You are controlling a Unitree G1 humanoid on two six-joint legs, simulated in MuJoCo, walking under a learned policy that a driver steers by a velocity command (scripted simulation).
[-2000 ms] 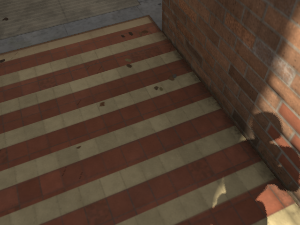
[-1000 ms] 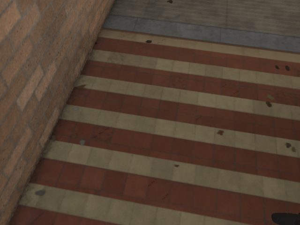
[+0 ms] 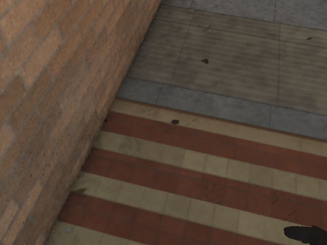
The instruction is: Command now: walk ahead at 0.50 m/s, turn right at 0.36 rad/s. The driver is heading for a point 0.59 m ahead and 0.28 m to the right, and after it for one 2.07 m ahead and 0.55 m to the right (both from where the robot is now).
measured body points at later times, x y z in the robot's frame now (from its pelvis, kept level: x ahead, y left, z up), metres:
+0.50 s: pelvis +0.26 -0.08 -0.01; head +0.29 -0.11 +0.43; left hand +0.51 +0.13 -0.09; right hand +0.24 -0.38 -0.14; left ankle +0.13 +0.12 -0.65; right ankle +0.33 -0.18 -0.73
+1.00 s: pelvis +0.53 -0.14 -0.01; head +0.57 -0.16 +0.44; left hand +0.72 +0.08 -0.12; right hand +0.58 -0.47 -0.08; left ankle +0.69 -0.11 -0.73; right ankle +0.34 -0.18 -0.67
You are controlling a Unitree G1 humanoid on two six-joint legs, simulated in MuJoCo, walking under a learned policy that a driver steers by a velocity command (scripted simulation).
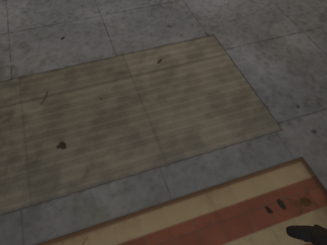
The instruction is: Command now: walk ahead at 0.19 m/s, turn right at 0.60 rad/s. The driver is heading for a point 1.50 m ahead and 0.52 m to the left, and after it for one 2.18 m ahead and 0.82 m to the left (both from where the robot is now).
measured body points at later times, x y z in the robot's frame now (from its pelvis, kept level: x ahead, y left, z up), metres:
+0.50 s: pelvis +0.09 -0.01 +0.02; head +0.11 -0.01 +0.46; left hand +0.27 +0.25 -0.07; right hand +0.18 -0.30 -0.11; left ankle +0.07 +0.11 -0.67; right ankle +0.11 -0.12 -0.72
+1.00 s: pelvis +0.10 +0.04 +0.02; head +0.13 +0.08 +0.47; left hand +0.16 +0.37 -0.10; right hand +0.31 -0.20 -0.07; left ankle +0.09 +0.12 -0.72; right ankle +0.18 -0.12 -0.67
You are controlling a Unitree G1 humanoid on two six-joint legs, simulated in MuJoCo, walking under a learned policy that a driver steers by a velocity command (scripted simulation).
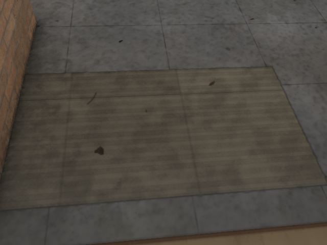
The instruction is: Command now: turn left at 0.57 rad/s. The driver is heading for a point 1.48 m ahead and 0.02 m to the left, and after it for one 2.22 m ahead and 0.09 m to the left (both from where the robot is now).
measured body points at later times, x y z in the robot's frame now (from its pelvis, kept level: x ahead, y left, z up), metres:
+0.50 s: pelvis +0.03 -0.02 +0.00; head +0.06 -0.02 +0.45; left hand +0.05 +0.28 -0.12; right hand +0.23 -0.26 -0.12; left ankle -0.02 +0.11 -0.72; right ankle +0.04 -0.15 -0.75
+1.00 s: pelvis +0.21 +0.03 -0.02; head +0.25 +0.05 +0.42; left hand +0.38 +0.32 -0.11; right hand +0.24 -0.25 -0.14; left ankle -0.01 +0.10 -0.75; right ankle +0.42 -0.04 -0.73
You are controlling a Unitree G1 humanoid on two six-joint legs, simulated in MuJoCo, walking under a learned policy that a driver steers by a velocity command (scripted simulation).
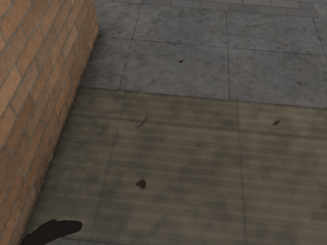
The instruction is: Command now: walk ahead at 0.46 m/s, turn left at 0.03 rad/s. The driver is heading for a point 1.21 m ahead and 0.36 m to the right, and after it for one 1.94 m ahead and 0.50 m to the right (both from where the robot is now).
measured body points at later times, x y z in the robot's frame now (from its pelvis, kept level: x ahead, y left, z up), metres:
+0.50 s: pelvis +0.28 -0.01 +0.01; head +0.31 +0.00 +0.46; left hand +0.30 +0.28 -0.12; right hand +0.49 -0.25 -0.07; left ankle +0.44 +0.12 -0.71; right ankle +0.17 -0.12 -0.72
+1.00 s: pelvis +0.56 -0.02 +0.01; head +0.58 -0.03 +0.46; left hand +0.79 +0.19 -0.08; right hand +0.53 -0.31 -0.12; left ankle +0.44 +0.12 -0.72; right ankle +0.72 -0.18 -0.69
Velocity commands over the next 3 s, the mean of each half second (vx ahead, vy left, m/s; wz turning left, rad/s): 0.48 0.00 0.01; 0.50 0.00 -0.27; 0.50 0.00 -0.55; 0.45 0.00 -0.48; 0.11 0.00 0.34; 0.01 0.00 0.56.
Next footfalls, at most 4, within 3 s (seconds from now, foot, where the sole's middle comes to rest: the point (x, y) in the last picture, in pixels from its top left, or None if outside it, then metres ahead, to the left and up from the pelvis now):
0.04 right None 0.21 -0.12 -0.76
0.54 left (125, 239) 0.48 0.12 -0.76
1.08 right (191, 170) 0.76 -0.18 -0.76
1.58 left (169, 110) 1.12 -0.12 -0.76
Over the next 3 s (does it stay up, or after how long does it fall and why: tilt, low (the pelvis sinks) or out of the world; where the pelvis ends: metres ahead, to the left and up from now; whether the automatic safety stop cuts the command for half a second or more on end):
stays up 1.19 -0.36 0.01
